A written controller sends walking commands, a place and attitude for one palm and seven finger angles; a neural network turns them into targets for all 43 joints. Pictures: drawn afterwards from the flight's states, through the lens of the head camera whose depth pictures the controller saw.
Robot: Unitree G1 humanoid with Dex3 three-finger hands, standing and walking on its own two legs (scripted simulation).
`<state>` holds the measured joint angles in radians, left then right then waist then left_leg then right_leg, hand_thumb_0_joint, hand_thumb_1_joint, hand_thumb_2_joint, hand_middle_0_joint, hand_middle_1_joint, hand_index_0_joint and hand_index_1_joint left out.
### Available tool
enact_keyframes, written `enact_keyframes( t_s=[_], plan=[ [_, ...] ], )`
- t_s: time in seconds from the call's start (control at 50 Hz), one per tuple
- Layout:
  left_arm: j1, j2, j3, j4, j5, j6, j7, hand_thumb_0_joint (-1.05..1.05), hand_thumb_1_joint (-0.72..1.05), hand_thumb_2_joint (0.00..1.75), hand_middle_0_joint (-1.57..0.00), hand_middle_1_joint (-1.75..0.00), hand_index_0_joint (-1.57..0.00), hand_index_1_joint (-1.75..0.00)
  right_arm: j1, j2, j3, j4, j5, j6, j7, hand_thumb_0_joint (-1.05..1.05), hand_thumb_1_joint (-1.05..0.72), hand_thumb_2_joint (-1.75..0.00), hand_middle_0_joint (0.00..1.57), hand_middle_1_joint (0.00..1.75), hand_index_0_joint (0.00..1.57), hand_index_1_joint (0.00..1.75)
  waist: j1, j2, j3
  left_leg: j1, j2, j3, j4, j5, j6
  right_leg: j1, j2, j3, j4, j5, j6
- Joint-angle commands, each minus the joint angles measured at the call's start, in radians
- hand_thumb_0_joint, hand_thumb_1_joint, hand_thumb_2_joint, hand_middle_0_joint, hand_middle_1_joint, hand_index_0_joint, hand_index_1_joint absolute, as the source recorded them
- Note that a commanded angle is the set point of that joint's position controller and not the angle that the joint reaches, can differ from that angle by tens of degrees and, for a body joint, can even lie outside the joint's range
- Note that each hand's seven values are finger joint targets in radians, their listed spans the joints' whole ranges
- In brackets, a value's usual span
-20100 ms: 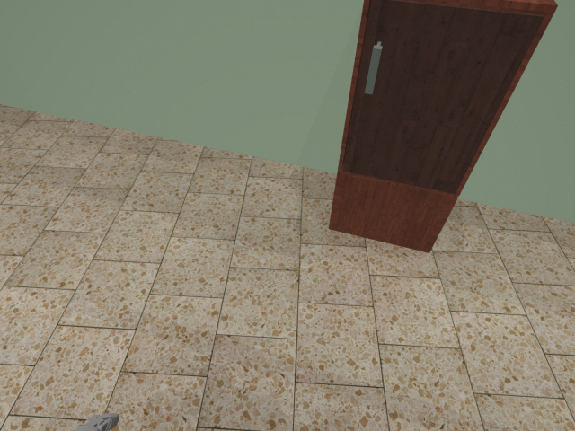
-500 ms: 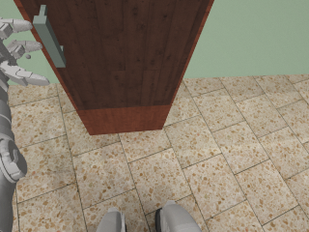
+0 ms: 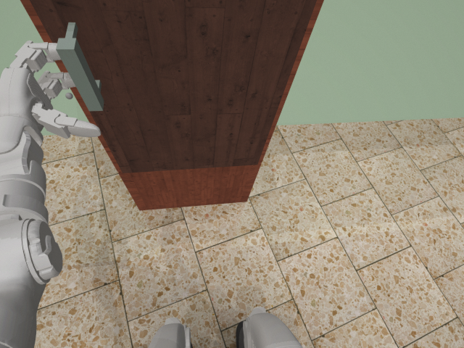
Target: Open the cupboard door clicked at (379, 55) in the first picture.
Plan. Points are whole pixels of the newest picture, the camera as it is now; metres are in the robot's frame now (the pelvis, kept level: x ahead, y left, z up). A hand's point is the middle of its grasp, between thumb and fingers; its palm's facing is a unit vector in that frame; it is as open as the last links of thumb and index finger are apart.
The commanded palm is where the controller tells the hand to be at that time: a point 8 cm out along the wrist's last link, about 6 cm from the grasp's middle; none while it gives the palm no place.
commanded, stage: slide the fingers in behind the handle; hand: left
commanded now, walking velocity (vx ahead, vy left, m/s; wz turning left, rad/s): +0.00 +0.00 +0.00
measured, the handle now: (84, 69) +0.57 +0.21 +0.09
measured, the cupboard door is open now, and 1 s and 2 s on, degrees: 0 0 0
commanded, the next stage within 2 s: close the thumb around the handle in 0.94 s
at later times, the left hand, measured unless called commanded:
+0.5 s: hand (95, 92) +0.52 +0.19 +0.09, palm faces +0.04 -1.00 -0.02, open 13.9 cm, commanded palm +0.49 +0.23 +0.09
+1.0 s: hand (96, 94) +0.51 +0.19 +0.09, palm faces +0.03 -1.00 -0.01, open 14.0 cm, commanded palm +0.49 +0.23 +0.09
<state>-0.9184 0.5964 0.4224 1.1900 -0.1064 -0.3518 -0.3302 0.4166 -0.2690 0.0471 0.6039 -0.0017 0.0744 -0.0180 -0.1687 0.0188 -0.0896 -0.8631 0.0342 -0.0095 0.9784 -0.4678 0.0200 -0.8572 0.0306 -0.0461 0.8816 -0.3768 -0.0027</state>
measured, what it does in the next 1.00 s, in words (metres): stands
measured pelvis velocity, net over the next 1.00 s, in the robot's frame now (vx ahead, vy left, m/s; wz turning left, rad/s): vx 0.00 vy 0.00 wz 0.01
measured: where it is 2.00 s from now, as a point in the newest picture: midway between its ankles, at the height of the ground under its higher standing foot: outside the picture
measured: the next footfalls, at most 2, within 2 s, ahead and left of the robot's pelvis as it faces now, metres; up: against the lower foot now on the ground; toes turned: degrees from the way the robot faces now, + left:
none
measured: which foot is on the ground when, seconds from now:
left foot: down 0.00-1.00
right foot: down 0.00-1.00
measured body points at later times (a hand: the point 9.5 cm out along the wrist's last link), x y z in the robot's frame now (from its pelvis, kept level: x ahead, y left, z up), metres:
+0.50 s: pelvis +0.00 -0.01 +0.00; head +0.13 +0.01 +0.43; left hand +0.51 +0.24 +0.09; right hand -0.01 -0.26 -0.11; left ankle -0.01 +0.10 -0.68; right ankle +0.02 -0.12 -0.68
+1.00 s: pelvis +0.00 +0.00 +0.00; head +0.12 +0.02 +0.43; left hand +0.51 +0.24 +0.09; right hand -0.01 -0.27 -0.11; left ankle -0.01 +0.10 -0.68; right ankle +0.02 -0.12 -0.68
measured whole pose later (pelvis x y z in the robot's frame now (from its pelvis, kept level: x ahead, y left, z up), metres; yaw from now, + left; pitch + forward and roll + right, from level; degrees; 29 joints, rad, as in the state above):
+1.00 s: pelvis +0.00 +0.00 +0.00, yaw +0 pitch +20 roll -3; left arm -0.96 0.52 0.39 1.21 -0.08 -0.38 -0.22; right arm 0.41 -0.27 0.04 0.62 -0.01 0.05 -0.01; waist -0.18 0.02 -0.09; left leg -0.88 0.03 -0.01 0.99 -0.46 0.02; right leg -0.88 0.03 -0.04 0.91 -0.38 -0.01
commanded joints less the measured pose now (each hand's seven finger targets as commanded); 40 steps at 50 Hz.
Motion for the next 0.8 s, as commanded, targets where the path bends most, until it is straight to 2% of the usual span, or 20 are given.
enact_keyframes(
  t_s=[0.0,0.06,0.12,0.14,0.22,0.3,0.36,0.4,0.44,0.46,0.48,0.5,0.58,0.6,0.62,0.68,0.7,0.72,0.76,0.78],
  plan=[
    [-0.441,0.234,0.029,-0.204,-0.021,-0.059,0.015,0.00,-0.50,0.30,-0.30,-1.20,-0.30,-1.20,0.177,-0.190,-0.070,-0.040,-0.006,-0.010,-0.012,0.00,-0.90,-0.90,0.20,0.30,0.20,0.30,-0.018,0.134,-0.461,0.329,-0.007,-0.044,-0.098,0.443,0.002,0.188,0.024,0.011,-0.065,0.313,-0.016],
    [-0.474,0.190,-0.010,-0.222,-0.004,-0.062,0.040,0.00,-0.50,0.30,-0.30,-1.20,-0.30,-1.20,0.170,-0.181,-0.069,-0.039,-0.009,-0.013,-0.007,0.00,-0.90,-0.90,0.20,0.30,0.20,0.30,-0.021,0.172,-0.439,0.342,-0.008,-0.049,-0.097,0.440,-0.001,0.152,0.023,0.008,-0.062,0.294,-0.018],
    [-0.489,0.216,0.020,-0.256,0.000,-0.080,0.068,0.00,-0.50,0.30,-0.30,-1.20,-0.30,-1.20,0.171,-0.182,-0.072,-0.038,-0.014,-0.016,-0.005,0.00,-0.90,-0.90,0.20,0.30,0.20,0.30,-0.019,0.165,-0.498,0.374,-0.005,-0.053,-0.084,0.487,-0.004,0.165,0.025,0.009,-0.052,0.321,-0.016],
    [-0.478,0.246,0.049,-0.260,0.001,-0.085,0.076,0.00,-0.50,0.30,-0.30,-1.20,-0.30,-1.20,0.172,-0.183,-0.073,-0.041,-0.015,-0.017,-0.005,0.00,-0.90,-0.90,0.20,0.30,0.20,0.30,-0.007,0.150,-0.518,0.361,-0.007,-0.050,-0.082,0.492,-0.003,0.194,0.023,0.012,-0.049,0.338,-0.016],
    [-0.454,0.176,0.001,-0.228,0.007,-0.073,0.086,0.00,-0.50,0.30,-0.30,-1.20,-0.30,-1.20,0.170,-0.177,-0.072,-0.042,-0.013,-0.015,0.002,0.00,-0.90,-0.90,0.20,0.30,0.20,0.30,-0.017,0.146,-0.484,0.347,-0.007,-0.044,-0.086,0.484,-0.002,0.185,0.024,0.009,-0.050,0.342,-0.014],
    [-0.440,0.218,0.031,-0.213,0.014,-0.061,0.095,0.00,-0.50,0.30,-0.30,-1.20,-0.30,-1.20,0.174,-0.178,-0.070,-0.050,-0.011,-0.013,-0.001,0.00,-0.90,-0.90,0.20,0.30,0.20,0.30,-0.008,0.109,-0.482,0.295,-0.014,-0.031,-0.093,0.457,0.006,0.245,0.022,0.019,-0.054,0.368,-0.013],
    [-0.452,0.178,0.003,-0.232,0.012,-0.065,0.097,0.00,-0.50,0.30,-0.30,-1.20,-0.30,-1.20,0.174,-0.171,-0.070,-0.053,-0.012,-0.015,0.002,0.00,-0.90,-0.90,0.20,0.30,0.20,0.30,-0.013,0.109,-0.478,0.290,-0.015,-0.027,-0.096,0.453,0.007,0.256,0.022,0.022,-0.057,0.379,-0.013],
    [-0.448,0.174,0.012,-0.256,0.007,-0.081,0.102,0.00,-0.50,0.30,-0.30,-1.20,-0.30,-1.20,0.175,-0.171,-0.073,-0.053,-0.014,-0.017,0.005,0.00,-0.90,-0.90,0.20,0.30,0.20,0.30,-0.007,0.127,-0.504,0.315,-0.014,-0.027,-0.093,0.470,0.004,0.252,0.023,0.021,-0.055,0.384,-0.014],
    [-0.429,0.164,0.009,-0.212,0.003,-0.078,0.103,0.00,-0.50,0.30,-0.30,-1.20,-0.30,-1.20,0.175,-0.172,-0.072,-0.048,-0.012,-0.019,0.004,0.00,-0.90,-0.90,0.20,0.30,0.20,0.30,-0.013,0.080,-0.459,0.274,-0.015,-0.023,-0.098,0.421,0.009,0.254,0.023,0.024,-0.065,0.360,-0.012],
    [-0.447,0.155,0.000,-0.211,0.004,-0.075,0.104,0.00,-0.50,0.30,-0.30,-1.20,-0.30,-1.20,0.177,-0.171,-0.073,-0.045,-0.012,-0.019,0.004,0.00,-0.90,-0.90,0.20,0.30,0.20,0.30,-0.023,0.074,-0.447,0.258,-0.016,-0.020,-0.101,0.402,0.012,0.256,0.023,0.025,-0.068,0.354,-0.009],
    [-0.452,0.170,0.015,-0.208,0.004,-0.077,0.107,0.00,-0.50,0.30,-0.30,-1.20,-0.30,-1.20,0.182,-0.172,-0.074,-0.043,-0.013,-0.020,0.002,0.00,-0.90,-0.90,0.20,0.30,0.20,0.30,-0.020,0.071,-0.446,0.254,-0.019,-0.021,-0.097,0.407,0.013,0.265,0.023,0.028,-0.066,0.361,-0.012],
    [-0.456,0.149,-0.008,-0.217,0.009,-0.077,0.105,0.00,-0.50,0.30,-0.30,-1.20,-0.30,-1.20,0.178,-0.170,-0.073,-0.044,-0.011,-0.021,0.004,0.00,-0.90,-0.90,0.20,0.30,0.20,0.30,-0.018,0.112,-0.460,0.268,-0.020,-0.019,-0.100,0.407,0.010,0.254,0.021,0.028,-0.064,0.358,-0.012],
    [-0.426,0.208,0.041,-0.229,0.015,-0.087,0.113,0.00,-0.50,0.30,-0.30,-1.20,-0.30,-1.20,0.184,-0.174,-0.076,-0.044,-0.015,-0.022,0.004,0.00,-0.90,-0.90,0.20,0.30,0.20,0.30,0.002,0.115,-0.496,0.286,-0.020,-0.020,-0.094,0.443,0.009,0.276,0.021,0.030,-0.058,0.384,-0.017],
    [-0.435,0.190,0.021,-0.242,0.017,-0.090,0.112,0.00,-0.50,0.30,-0.30,-1.20,-0.30,-1.20,0.179,-0.170,-0.073,-0.044,-0.013,-0.021,0.005,0.00,-0.90,-0.90,0.20,0.30,0.20,0.30,-0.002,0.137,-0.503,0.296,-0.019,-0.019,-0.096,0.450,0.007,0.269,0.020,0.029,-0.055,0.388,-0.015],
    [-0.435,0.166,0.006,-0.233,0.013,-0.088,0.111,0.00,-0.50,0.30,-0.30,-1.20,-0.30,-1.20,0.177,-0.167,-0.074,-0.043,-0.012,-0.022,0.007,0.00,-0.90,-0.90,0.20,0.30,0.20,0.30,-0.008,0.123,-0.480,0.292,-0.019,-0.019,-0.097,0.439,0.008,0.260,0.021,0.027,-0.061,0.379,-0.014],
    [-0.424,0.185,0.023,-0.221,0.009,-0.088,0.106,0.00,-0.50,0.30,-0.30,-1.20,-0.30,-1.20,0.175,-0.174,-0.075,-0.046,-0.011,-0.021,0.003,0.00,-0.90,-0.90,0.20,0.30,0.20,0.30,-0.007,0.092,-0.465,0.272,-0.019,-0.019,-0.102,0.402,0.012,0.270,0.022,0.028,-0.066,0.357,-0.016],
    [-0.438,0.161,-0.003,-0.208,0.008,-0.082,0.102,0.00,-0.50,0.30,-0.30,-1.20,-0.30,-1.20,0.167,-0.172,-0.072,-0.046,-0.008,-0.022,0.002,0.00,-0.90,-0.90,0.20,0.30,0.20,0.30,-0.015,0.107,-0.448,0.260,-0.022,-0.016,-0.106,0.380,0.011,0.261,0.021,0.031,-0.070,0.343,-0.013],
    [-0.450,0.175,0.008,-0.209,0.009,-0.081,0.102,0.00,-0.50,0.30,-0.30,-1.20,-0.30,-1.20,0.171,-0.174,-0.074,-0.040,-0.009,-0.022,0.000,0.00,-0.90,-0.90,0.20,0.30,0.20,0.30,-0.016,0.091,-0.442,0.261,-0.019,-0.022,-0.107,0.382,0.011,0.256,0.020,0.027,-0.069,0.339,-0.014],
    [-0.466,0.151,-0.016,-0.203,0.007,-0.078,0.101,0.00,-0.50,0.30,-0.30,-1.20,-0.30,-1.20,0.167,-0.175,-0.074,-0.039,-0.007,-0.024,-0.001,0.00,-0.90,-0.90,0.20,0.30,0.20,0.30,-0.026,0.087,-0.424,0.255,-0.019,-0.022,-0.108,0.350,0.011,0.235,0.019,0.027,-0.075,0.307,-0.012],
    [-0.480,0.151,-0.013,-0.199,0.006,-0.081,0.103,0.00,-0.50,0.30,-0.30,-1.20,-0.30,-1.20,0.169,-0.175,-0.073,-0.038,-0.009,-0.027,-0.003,0.00,-0.90,-0.90,0.20,0.30,0.20,0.30,-0.031,0.106,-0.418,0.266,-0.021,-0.025,-0.104,0.356,0.013,0.217,0.020,0.027,-0.075,0.303,-0.015]
  ],
)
